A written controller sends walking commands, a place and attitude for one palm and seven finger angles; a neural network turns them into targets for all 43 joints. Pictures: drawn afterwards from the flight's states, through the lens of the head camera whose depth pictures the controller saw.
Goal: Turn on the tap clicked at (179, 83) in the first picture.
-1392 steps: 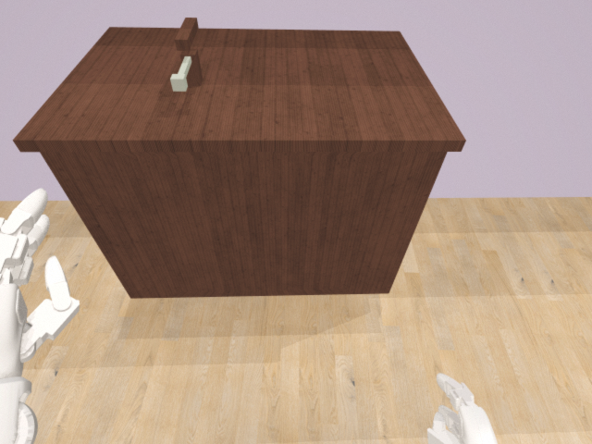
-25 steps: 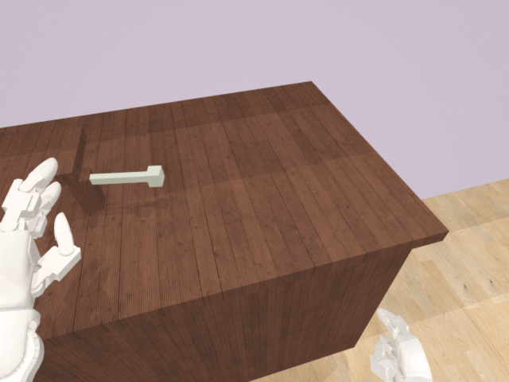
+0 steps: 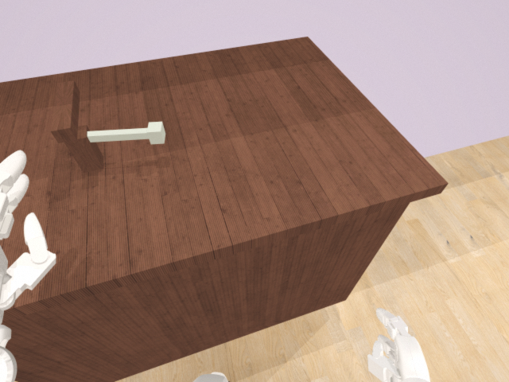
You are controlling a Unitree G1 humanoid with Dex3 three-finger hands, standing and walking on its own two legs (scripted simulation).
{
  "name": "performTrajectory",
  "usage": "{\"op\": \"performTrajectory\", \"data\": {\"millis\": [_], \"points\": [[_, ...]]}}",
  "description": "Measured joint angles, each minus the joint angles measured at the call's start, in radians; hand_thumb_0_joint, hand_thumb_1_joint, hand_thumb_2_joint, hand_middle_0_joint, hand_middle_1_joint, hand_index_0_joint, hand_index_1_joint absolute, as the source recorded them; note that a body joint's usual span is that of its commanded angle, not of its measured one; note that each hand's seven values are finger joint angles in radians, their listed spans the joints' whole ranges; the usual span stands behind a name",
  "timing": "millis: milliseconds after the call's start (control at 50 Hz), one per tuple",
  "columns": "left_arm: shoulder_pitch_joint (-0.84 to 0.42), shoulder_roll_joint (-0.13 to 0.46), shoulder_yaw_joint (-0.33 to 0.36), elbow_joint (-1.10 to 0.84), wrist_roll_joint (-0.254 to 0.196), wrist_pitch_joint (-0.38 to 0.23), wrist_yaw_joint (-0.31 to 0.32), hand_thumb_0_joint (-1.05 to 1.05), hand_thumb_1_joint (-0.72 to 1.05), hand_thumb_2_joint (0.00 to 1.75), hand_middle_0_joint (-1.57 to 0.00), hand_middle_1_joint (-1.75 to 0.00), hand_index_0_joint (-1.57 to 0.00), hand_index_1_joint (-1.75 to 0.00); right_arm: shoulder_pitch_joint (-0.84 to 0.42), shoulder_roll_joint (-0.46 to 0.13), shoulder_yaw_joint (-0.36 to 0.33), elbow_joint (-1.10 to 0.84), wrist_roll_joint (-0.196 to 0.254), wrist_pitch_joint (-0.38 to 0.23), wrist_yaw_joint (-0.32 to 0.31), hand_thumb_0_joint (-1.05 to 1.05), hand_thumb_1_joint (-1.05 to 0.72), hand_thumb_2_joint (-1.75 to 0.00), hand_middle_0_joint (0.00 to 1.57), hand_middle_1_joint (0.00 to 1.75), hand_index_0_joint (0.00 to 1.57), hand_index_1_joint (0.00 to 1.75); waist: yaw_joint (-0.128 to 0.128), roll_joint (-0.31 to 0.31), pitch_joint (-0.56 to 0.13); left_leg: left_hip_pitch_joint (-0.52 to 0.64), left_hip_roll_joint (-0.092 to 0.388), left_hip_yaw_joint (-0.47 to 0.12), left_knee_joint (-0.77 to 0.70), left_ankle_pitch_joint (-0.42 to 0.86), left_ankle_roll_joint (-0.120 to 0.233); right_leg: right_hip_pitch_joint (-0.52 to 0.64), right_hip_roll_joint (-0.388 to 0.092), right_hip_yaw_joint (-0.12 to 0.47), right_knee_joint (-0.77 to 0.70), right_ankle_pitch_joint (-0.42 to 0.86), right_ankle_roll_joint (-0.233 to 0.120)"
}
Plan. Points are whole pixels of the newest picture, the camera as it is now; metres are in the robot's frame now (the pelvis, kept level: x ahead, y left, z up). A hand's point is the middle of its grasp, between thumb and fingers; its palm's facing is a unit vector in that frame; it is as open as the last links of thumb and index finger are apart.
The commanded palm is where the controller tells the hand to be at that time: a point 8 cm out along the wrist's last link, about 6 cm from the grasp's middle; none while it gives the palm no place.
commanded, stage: step back with the hand held close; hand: left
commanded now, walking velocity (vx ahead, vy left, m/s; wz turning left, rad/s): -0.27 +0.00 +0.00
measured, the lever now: (156, 132) +0.49 +0.22 +0.11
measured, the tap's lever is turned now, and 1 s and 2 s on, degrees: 77 77 77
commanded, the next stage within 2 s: stop stepping back and stand still in 0.90 s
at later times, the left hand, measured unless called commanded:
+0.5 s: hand (50, 292) +0.17 +0.22 +0.18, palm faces +0.41 -0.84 -0.36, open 7.4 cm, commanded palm +0.12 +0.27 +0.19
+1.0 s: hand out of the picture +0.08 +0.19 +0.18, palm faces +0.34 -0.86 -0.37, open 7.4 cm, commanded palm +0.02 +0.24 +0.19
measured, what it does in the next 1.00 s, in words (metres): walks backwards: right foot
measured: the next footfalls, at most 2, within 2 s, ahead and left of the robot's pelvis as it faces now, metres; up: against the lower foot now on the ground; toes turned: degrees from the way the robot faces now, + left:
right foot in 0.80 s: -0.03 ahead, -0.14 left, +0.00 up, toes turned +1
left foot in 1.08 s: -0.13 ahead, +0.11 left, +0.00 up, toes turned +5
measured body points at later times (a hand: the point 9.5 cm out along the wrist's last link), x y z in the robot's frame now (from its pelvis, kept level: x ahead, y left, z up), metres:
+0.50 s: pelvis -0.04 -0.01 -0.01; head -0.01 +0.00 +0.44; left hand +0.14 +0.26 +0.20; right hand +0.14 -0.24 -0.09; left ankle +0.06 +0.12 -0.72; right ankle +0.04 -0.14 -0.73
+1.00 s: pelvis -0.14 -0.04 +0.01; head -0.11 -0.03 +0.46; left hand +0.05 +0.23 +0.20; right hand +0.05 -0.26 -0.07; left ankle -0.13 +0.09 -0.68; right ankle -0.07 -0.14 -0.73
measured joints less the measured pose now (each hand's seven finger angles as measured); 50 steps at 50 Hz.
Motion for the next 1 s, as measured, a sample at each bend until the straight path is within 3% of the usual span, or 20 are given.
{"op": "performTrajectory", "data": {"millis": [200, 380, 500, 540, 580, 680, 740, 800, 840, 880, 920, 960, 1000], "points": [[-0.015, -0.013, -0.030, -0.033, -0.004, 0.004, 0.012, 0.01, 0.89, 0.90, -0.21, -0.30, -0.21, -0.31, -0.010, -0.001, 0.006, 0.019, -0.003, -0.010, 0.005, 0.01, -0.90, -0.89, 0.21, 0.30, 0.20, 0.30, -0.015, -0.014, 0.006, -0.050, 0.006, -0.005, 0.061, -0.031, -0.004, -0.044, 0.002, -0.012, 0.056, -0.004, -0.006], [-0.009, 0.018, 0.024, -0.045, 0.005, -0.023, 0.018, 0.01, 0.89, 0.90, -0.21, -0.30, -0.21, -0.31, 0.002, 0.006, -0.002, 0.006, -0.004, -0.024, 0.008, 0.01, -0.90, -0.89, 0.21, 0.30, 0.20, 0.30, -0.021, -0.020, 0.011, -0.064, 0.017, -0.008, 0.059, 0.013, -0.010, -0.066, 0.016, -0.011, 0.074, 0.013, -0.014], [-0.011, -0.013, -0.016, -0.063, 0.001, -0.028, 0.022, 0.01, 0.89, 0.90, -0.21, -0.30, -0.21, -0.31, 0.000, -0.002, -0.004, 0.037, -0.009, -0.018, 0.021, 0.01, -0.90, -0.89, 0.21, 0.30, 0.20, 0.30, -0.025, -0.040, 0.007, -0.087, 0.003, 0.013, 0.166, -0.146, -0.012, -0.086, -0.007, -0.014, 0.093, 0.005, -0.021], [-0.010, -0.020, -0.031, -0.077, -0.001, -0.025, 0.019, 0.01, 0.89, 0.90, -0.21, -0.30, -0.21, -0.31, 0.001, -0.009, -0.009, 0.045, -0.008, -0.005, 0.024, 0.01, -0.90, -0.89, 0.21, 0.30, 0.20, 0.30, -0.035, -0.042, -0.001, -0.043, 0.001, 0.021, 0.141, -0.141, -0.004, -0.095, -0.016, -0.020, 0.103, 0.003, -0.014], [-0.017, -0.009, -0.028, -0.085, -0.002, -0.025, 0.018, 0.01, 0.89, 0.90, -0.21, -0.30, -0.21, -0.31, -0.006, -0.007, -0.015, 0.043, -0.007, 0.007, 0.019, 0.01, -0.90, -0.89, 0.21, 0.30, 0.20, 0.30, -0.041, -0.051, 0.006, -0.044, -0.004, 0.021, 0.109, -0.044, 0.003, -0.109, -0.025, -0.024, 0.113, 0.006, -0.005], [-0.023, 0.026, 0.025, -0.061, -0.006, -0.015, 0.027, 0.01, 0.89, 0.90, -0.21, -0.30, -0.21, -0.31, -0.013, 0.044, -0.018, 0.035, -0.020, -0.022, 0.026, 0.01, -0.90, -0.89, 0.21, 0.30, 0.20, 0.30, -0.023, -0.064, 0.026, -0.023, 0.018, 0.034, 0.024, 0.012, -0.003, -0.149, 0.037, 0.034, 0.345, -0.216, -0.011], [-0.031, 0.017, 0.028, -0.052, -0.009, -0.011, 0.029, 0.02, 0.89, 0.90, -0.21, -0.30, -0.21, -0.31, -0.007, 0.059, -0.004, 0.037, -0.021, -0.046, 0.040, 0.01, -0.90, -0.89, 0.21, 0.30, 0.20, 0.30, -0.008, -0.054, 0.020, -0.006, 0.037, 0.035, -0.046, 0.065, -0.015, -0.083, 0.050, 0.027, 0.271, -0.218, -0.011], [-0.036, 0.003, 0.015, -0.051, -0.006, -0.005, 0.021, 0.02, 0.89, 0.90, -0.21, -0.30, -0.21, -0.31, -0.009, 0.056, 0.013, 0.027, -0.023, -0.050, 0.047, 0.01, -0.90, -0.89, 0.21, 0.30, 0.20, 0.30, 0.001, -0.037, 0.011, -0.026, 0.049, 0.037, -0.054, 0.090, -0.030, 0.026, 0.046, 0.023, 0.048, -0.102, -0.018], [-0.054, -0.021, -0.014, -0.043, 0.001, -0.008, 0.008, 0.02, 0.89, 0.90, -0.20, -0.30, -0.21, -0.30, -0.031, 0.038, 0.012, 0.034, -0.020, -0.042, 0.047, 0.01, -0.90, -0.89, 0.21, 0.30, 0.20, 0.30, -0.003, 0.009, 0.033, -0.064, 0.068, 0.012, 0.031, -0.025, -0.031, 0.037, 0.073, 0.000, 0.003, -0.012, -0.042], [-0.049, -0.027, -0.045, -0.044, -0.001, -0.010, -0.006, 0.02, 0.89, 0.90, -0.20, -0.30, -0.21, -0.31, -0.040, 0.034, 0.002, 0.055, -0.011, -0.026, 0.047, 0.01, -0.90, -0.89, 0.21, 0.30, 0.20, 0.30, -0.010, -0.008, 0.027, -0.126, 0.017, 0.007, 0.266, -0.185, -0.039, 0.020, 0.053, 0.000, -0.001, 0.001, -0.055], [-0.015, -0.029, -0.053, -0.051, -0.004, -0.010, -0.014, 0.01, 0.89, 0.90, -0.21, -0.30, -0.21, -0.31, -0.041, 0.036, -0.001, 0.062, -0.010, 0.000, 0.045, 0.01, -0.90, -0.89, 0.21, 0.30, 0.20, 0.30, -0.018, -0.047, 0.011, -0.143, -0.025, 0.034, 0.438, -0.245, -0.043, 0.006, 0.026, 0.016, -0.021, 0.020, -0.056], [0.015, -0.021, -0.046, -0.051, -0.005, -0.012, -0.012, 0.01, 0.89, 0.90, -0.21, -0.30, -0.21, -0.31, -0.038, 0.037, 0.001, 0.051, -0.011, 0.020, 0.038, 0.01, -0.90, -0.89, 0.21, 0.30, 0.20, 0.30, -0.030, -0.082, -0.002, -0.096, -0.036, 0.068, 0.429, -0.274, -0.039, -0.007, 0.006, 0.030, -0.045, 0.049, -0.053], [0.024, -0.008, -0.034, -0.050, -0.004, -0.011, -0.004, 0.01, 0.89, 0.90, -0.21, -0.30, -0.21, -0.31, -0.035, 0.032, -0.001, 0.033, -0.010, 0.030, 0.030, 0.01, -0.90, -0.89, 0.21, 0.30, 0.20, 0.30, -0.043, -0.104, -0.008, -0.015, -0.033, 0.085, 0.286, -0.270, -0.028, -0.029, -0.008, 0.033, -0.054, 0.074, -0.050]]}}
